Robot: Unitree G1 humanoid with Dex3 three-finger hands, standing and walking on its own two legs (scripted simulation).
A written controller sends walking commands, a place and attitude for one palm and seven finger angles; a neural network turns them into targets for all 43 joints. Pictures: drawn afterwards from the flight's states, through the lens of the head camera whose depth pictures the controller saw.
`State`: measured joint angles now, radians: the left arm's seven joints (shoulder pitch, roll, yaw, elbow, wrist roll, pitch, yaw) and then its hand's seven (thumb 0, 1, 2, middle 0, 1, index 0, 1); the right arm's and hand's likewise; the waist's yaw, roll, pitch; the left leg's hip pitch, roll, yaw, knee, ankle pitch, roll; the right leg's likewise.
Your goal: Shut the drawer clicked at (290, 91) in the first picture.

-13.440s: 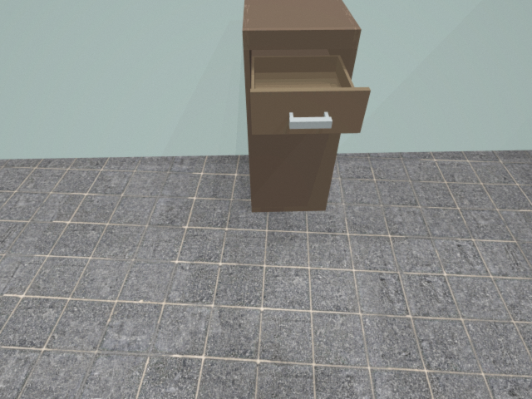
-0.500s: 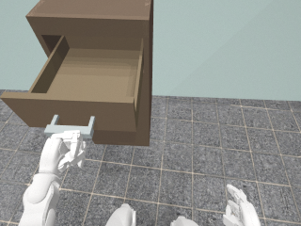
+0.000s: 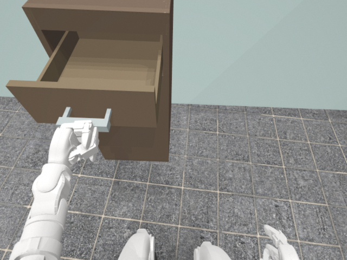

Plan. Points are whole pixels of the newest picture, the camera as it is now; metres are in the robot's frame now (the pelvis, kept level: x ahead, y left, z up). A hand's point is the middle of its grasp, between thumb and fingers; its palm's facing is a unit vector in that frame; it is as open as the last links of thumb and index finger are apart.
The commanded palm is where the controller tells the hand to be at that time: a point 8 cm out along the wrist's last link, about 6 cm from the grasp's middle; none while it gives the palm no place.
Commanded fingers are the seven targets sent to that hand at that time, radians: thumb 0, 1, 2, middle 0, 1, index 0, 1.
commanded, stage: push the drawer shut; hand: left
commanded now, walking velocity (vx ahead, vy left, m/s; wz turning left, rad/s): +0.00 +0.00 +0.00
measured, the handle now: (86, 118) +0.43 +0.23 +0.05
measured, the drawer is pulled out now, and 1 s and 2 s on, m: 0.22 0.10 0.00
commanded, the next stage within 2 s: none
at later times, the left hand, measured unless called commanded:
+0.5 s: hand (99, 123) +0.42 +0.19 +0.05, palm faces -0.04 -1.00 -0.05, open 2.9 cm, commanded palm +0.41 +0.25 +0.06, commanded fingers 0.00 0.90 0.90 -1.40 -1.60 -1.40 -1.60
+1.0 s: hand (105, 103) +0.48 +0.19 +0.05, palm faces -0.03 -1.00 -0.04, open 2.9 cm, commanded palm +0.48 +0.24 +0.06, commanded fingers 0.00 0.90 0.90 -1.40 -1.60 -1.40 -1.60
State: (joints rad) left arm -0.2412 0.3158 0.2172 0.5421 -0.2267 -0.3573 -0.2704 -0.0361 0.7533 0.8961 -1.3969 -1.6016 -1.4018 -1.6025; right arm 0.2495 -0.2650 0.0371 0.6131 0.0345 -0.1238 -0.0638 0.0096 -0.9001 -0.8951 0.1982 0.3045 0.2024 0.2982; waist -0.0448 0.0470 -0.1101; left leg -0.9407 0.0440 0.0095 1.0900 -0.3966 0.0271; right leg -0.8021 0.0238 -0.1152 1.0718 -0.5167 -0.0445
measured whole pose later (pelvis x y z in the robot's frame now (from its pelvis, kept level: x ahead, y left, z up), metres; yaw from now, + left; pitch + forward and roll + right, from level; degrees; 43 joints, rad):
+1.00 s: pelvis +0.00 +0.01 -0.01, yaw -2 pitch +20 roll -4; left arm -0.78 0.45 0.34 1.09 -0.12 -0.42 -0.25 -0.03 0.72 0.88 -1.40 -1.60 -1.40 -1.60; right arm 0.33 -0.27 0.04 0.65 0.00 -0.02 -0.02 0.01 -0.90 -0.89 0.20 0.30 0.20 0.30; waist -0.13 0.04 -0.12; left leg -1.10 0.06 0.02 1.15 -0.41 0.04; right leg -0.96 0.04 -0.10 1.12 -0.52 -0.03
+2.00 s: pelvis +0.00 +0.02 -0.03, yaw -4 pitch +28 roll -7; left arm -1.18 0.71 0.41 1.34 0.02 -0.31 -0.25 -0.02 0.61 0.87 -1.40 -1.60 -1.40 -1.60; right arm 0.40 -0.28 0.08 0.65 -0.04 0.03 0.00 0.00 -0.90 -0.89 0.20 0.30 0.20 0.30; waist -0.25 0.06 -0.10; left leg -1.30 0.08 -0.02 1.24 -0.43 0.05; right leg -1.14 0.06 -0.13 1.17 -0.52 -0.03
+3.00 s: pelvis +0.02 +0.02 -0.01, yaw -4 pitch +25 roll -6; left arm -0.96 0.57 0.42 1.15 -0.05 -0.35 -0.19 0.02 0.87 0.89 -1.40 -1.60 -1.40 -1.60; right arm 0.41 -0.27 0.05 0.64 -0.03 0.04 0.02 0.00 -0.90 -0.89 0.20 0.30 0.20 0.30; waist -0.20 0.06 -0.11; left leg -1.17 0.08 0.02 1.16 -0.43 0.05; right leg -1.02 0.06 -0.09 1.09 -0.51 -0.02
